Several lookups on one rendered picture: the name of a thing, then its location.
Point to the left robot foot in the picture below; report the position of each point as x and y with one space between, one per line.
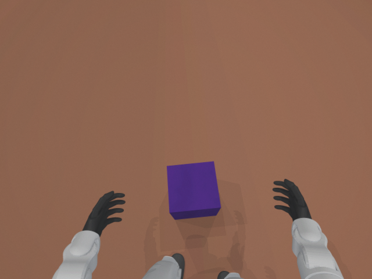
180 260

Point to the robot right forearm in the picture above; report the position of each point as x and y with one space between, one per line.
309 245

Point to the left robot thigh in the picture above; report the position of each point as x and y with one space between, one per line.
163 270

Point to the robot left forearm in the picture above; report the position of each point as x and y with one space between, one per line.
79 257

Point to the left robot hand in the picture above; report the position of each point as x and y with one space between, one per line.
97 219

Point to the right robot hand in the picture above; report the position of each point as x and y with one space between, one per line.
298 207

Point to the carton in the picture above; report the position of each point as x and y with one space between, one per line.
193 190

